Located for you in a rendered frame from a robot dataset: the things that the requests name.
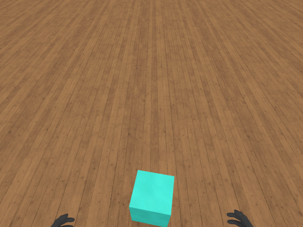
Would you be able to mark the carton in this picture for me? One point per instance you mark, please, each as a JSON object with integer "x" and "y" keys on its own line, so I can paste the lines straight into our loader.
{"x": 151, "y": 200}

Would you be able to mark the robot right hand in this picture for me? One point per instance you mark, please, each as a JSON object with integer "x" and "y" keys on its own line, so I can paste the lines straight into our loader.
{"x": 243, "y": 220}

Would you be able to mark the robot left hand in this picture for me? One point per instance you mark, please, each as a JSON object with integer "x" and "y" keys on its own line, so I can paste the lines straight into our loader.
{"x": 62, "y": 220}

